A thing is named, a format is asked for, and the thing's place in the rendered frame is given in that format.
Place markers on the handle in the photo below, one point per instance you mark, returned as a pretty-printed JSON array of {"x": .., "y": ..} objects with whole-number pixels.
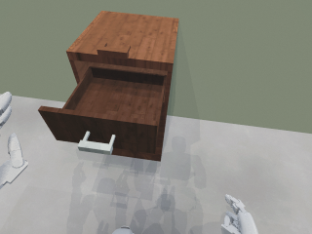
[
  {"x": 110, "y": 52},
  {"x": 96, "y": 147}
]

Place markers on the cabinet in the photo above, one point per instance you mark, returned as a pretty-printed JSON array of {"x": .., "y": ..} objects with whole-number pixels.
[{"x": 151, "y": 41}]

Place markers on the robot right hand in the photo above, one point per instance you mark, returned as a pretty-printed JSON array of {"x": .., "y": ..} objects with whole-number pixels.
[{"x": 243, "y": 223}]

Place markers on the drawer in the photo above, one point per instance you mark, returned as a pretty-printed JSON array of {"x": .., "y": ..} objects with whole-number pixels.
[{"x": 106, "y": 102}]

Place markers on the robot left hand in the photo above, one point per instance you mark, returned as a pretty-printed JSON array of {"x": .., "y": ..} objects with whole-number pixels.
[{"x": 11, "y": 169}]

